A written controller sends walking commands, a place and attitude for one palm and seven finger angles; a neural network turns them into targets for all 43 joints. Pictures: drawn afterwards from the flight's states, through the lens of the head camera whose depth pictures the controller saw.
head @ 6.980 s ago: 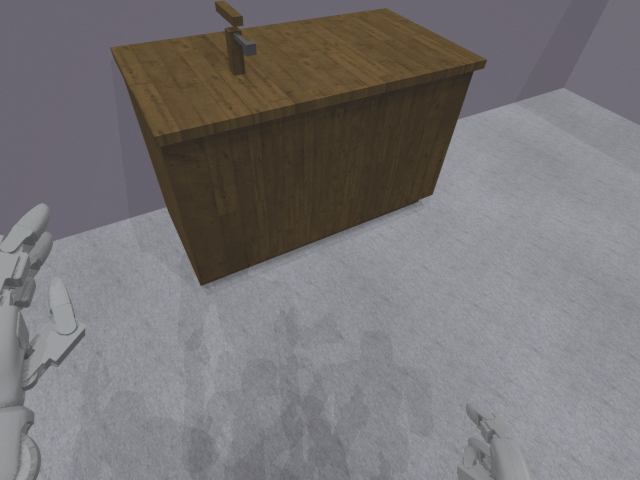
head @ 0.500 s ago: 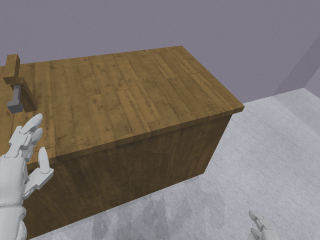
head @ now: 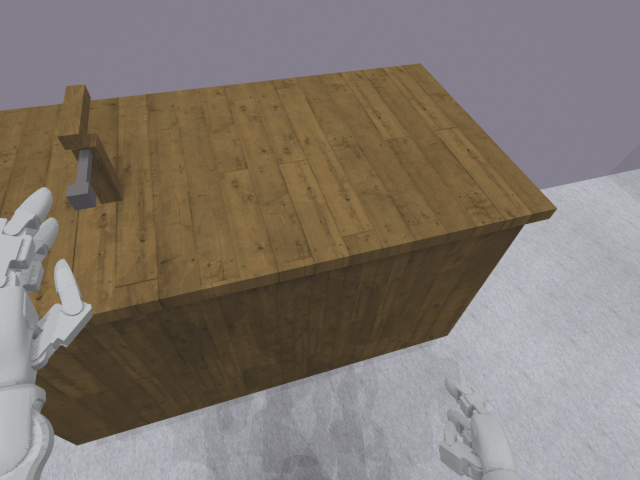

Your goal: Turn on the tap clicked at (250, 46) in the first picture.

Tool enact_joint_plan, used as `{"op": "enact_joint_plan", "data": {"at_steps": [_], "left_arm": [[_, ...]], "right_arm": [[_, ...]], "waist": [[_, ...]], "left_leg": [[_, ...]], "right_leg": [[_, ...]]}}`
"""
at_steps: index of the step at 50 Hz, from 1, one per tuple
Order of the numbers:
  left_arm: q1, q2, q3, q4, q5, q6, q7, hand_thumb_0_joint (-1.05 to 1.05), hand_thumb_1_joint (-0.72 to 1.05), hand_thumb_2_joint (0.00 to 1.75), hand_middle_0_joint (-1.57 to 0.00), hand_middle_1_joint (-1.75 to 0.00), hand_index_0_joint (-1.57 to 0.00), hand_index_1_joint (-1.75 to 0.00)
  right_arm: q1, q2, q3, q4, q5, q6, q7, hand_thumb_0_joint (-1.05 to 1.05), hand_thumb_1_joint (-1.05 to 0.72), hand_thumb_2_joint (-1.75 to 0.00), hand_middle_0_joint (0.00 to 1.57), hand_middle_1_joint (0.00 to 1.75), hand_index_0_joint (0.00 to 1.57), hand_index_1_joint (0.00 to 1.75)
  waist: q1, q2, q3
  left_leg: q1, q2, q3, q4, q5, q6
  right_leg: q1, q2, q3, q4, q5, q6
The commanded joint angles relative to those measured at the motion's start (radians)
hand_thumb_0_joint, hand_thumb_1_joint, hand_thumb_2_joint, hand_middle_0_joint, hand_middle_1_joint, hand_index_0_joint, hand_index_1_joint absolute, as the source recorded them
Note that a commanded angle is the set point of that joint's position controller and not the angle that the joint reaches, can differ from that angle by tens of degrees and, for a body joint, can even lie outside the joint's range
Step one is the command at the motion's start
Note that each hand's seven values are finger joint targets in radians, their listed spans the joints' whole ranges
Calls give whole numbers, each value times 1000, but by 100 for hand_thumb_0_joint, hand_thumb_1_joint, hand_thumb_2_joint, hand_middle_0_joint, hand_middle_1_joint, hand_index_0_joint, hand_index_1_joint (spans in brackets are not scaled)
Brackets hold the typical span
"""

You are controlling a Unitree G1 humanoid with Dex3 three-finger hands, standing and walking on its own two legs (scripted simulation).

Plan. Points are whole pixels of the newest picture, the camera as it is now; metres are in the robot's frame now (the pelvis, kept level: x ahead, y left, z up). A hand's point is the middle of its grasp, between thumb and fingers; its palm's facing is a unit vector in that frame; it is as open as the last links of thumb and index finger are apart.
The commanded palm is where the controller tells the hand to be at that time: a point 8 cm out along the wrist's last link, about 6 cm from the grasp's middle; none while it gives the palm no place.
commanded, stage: come to a stop and stand still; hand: left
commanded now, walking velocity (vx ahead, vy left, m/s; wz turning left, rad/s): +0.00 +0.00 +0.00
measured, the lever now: (81, 196) +0.44 +0.40 +0.06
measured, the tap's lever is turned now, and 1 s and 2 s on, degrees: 0 0 0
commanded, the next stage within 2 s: look again from close up in 0.36 s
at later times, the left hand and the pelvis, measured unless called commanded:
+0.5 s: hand (84, 301) +0.22 +0.25 +0.16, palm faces +0.43 -0.84 -0.33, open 7.4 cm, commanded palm +0.17 +0.28 +0.17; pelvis +0.01 +0.00 +0.00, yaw +1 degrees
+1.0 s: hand (79, 311) +0.22 +0.25 +0.16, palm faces +0.43 -0.84 -0.33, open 7.4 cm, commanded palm +0.16 +0.28 +0.17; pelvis +0.01 +0.00 +0.00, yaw +1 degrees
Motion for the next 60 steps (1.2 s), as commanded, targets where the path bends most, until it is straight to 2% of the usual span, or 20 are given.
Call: {"op": "enact_joint_plan", "data": {"at_steps": [1,3,7,15,16,19,21,24,30,33,36,37,42,45,46,50,51,55,57,60], "left_arm": [[-50,212,135,-329,-3,-86,23,0,90,90,-20,-30,-20,-30],[-6,186,123,-314,-12,-84,19,0,90,90,-20,-30,-20,-30],[70,171,129,-253,-24,-76,14,0,90,90,-20,-30,-20,-30],[2,186,118,-284,-28,-81,16,0,90,90,-20,-30,-20,-30],[-15,206,128,-314,-25,-81,19,0,90,90,-20,-30,-20,-30],[-17,193,112,-321,-24,-87,25,0,90,90,-20,-30,-20,-30],[-3,215,133,-311,-24,-84,29,0,90,90,-20,-30,-20,-30],[10,183,117,-261,-27,-83,27,0,90,90,-20,-30,-20,-30],[15,169,106,-213,-28,-80,21,0,90,90,-20,-30,-20,-30],[-9,172,101,-230,-26,-79,21,0,90,90,-20,-30,-20,-30],[-18,204,124,-240,-25,-77,22,0,90,90,-20,-30,-20,-30],[-17,182,104,-251,-26,-78,21,0,90,90,-20,-30,-20,-30],[3,196,119,-270,-30,-78,23,0,90,90,-20,-30,-20,-30],[13,193,112,-272,-31,-80,25,0,90,90,-20,-30,-20,-30],[23,210,129,-271,-32,-78,28,0,90,90,-20,-30,-20,-30],[22,188,113,-255,-32,-81,28,0,90,90,-20,-30,-20,-30],[16,209,131,-253,-31,-81,30,0,90,90,-20,-30,-20,-30],[-30,188,107,-239,-29,-90,29,0,90,90,-20,-30,-20,-30],[-63,188,104,-253,-29,-96,27,0,90,90,-20,-30,-20,-30],[-60,204,123,-287,-27,-109,26,0,90,90,-20,-30,-20,-30]], "right_arm": [[-86,-150,-76,-155,5,-47,-11,0,-90,-90,20,30,20,30],[-82,-150,-79,-155,9,-36,-9,0,-90,-90,20,30,20,30],[-74,-154,-86,-155,16,-13,-9,0,-90,-90,20,30,20,30],[-84,-165,-92,-161,23,1,-21,0,-90,-90,20,30,20,30],[-94,-170,-92,-162,21,0,-24,0,-90,-90,20,30,20,30],[-86,-165,-91,-161,21,-3,-25,0,-90,-90,20,30,20,30],[-94,-168,-90,-161,17,-4,-28,0,-90,-90,20,30,20,30],[-84,-163,-90,-157,20,3,-25,0,-90,-90,20,30,20,30],[-83,-161,-92,-155,24,13,-23,0,-90,-90,20,30,20,30],[-85,-160,-91,-155,23,14,-25,0,-90,-90,20,30,20,30],[-93,-164,-93,-155,20,14,-27,0,-90,-90,20,30,20,30],[-89,-156,-90,-156,22,15,-27,0,-90,-90,20,30,20,30],[-85,-159,-93,-154,20,16,-26,0,-90,-90,20,30,20,30],[-86,-165,-101,-155,18,16,-24,0,-90,-90,20,30,20,30],[-89,-170,-105,-153,15,14,-25,0,-90,-90,20,30,20,30],[-89,-169,-106,-151,19,14,-23,0,-90,-90,20,30,20,30],[-92,-172,-107,-149,18,11,-25,0,-90,-90,20,30,20,30],[-76,-174,-108,-140,27,10,-22,0,-90,-90,20,30,20,30],[-76,-178,-105,-137,28,6,-22,0,-90,-90,20,30,20,30],[-71,-179,-106,-145,29,-2,-22,0,-90,-90,20,30,20,30]], "waist": [[-19,118,-231],[-22,107,-233],[-25,63,-217],[-29,73,-204],[-28,113,-204],[-28,126,-202],[-24,116,-190],[-28,71,-161],[-31,52,-136],[-31,42,-141],[-29,59,-147],[-30,57,-158],[-29,78,-182],[-36,79,-170],[-36,76,-165],[-42,68,-100],[-40,62,-91],[-47,44,-64],[-51,99,-65],[-49,181,-102]], "left_leg": [[98,73,-81,-64,117,-67],[106,72,-74,-40,201,-73],[97,79,-75,-36,238,-80],[93,72,-78,-54,138,-68],[92,69,-78,-53,143,-68],[97,68,-84,-64,122,-71],[85,68,-90,-73,85,-71],[59,63,-88,-78,20,-68],[48,64,-89,-100,-76,-64],[42,59,-87,-96,-59,-62],[53,51,-80,-90,-48,-59],[57,51,-80,-84,-31,-58],[68,45,-76,-65,11,-56],[43,47,-77,-48,-127,-43],[23,50,-86,-45,-180,-38],[-63,61,-118,-13,-332,-17],[-79,60,-123,-1,-339,-14],[-107,69,-140,61,-324,-3],[-92,88,-181,30,-293,5],[-1,152,-306,-42,-185,39]], "right_leg": [[79,11,7,-20,127,-27],[78,6,1,-21,159,-25],[74,3,-6,-26,176,-22],[61,2,1,-44,136,-17],[65,1,2,-40,139,-20],[65,5,-1,-39,124,-21],[60,4,3,-48,100,-22],[51,1,8,-72,68,-24],[21,4,14,-101,2,-22],[37,5,12,-102,15,-21],[37,4,15,-115,21,-21],[51,1,12,-107,32,-22],[77,-4,8,-95,61,-24],[50,-18,13,-77,-54,-35],[44,-21,18,-72,-101,-41],[-8,-47,55,-50,-245,-63],[-15,-54,66,-46,-262,-69],[-38,-78,90,16,-261,-91],[-43,-57,52,108,-191,-83],[-107,7,-33,274,-85,-43]]}}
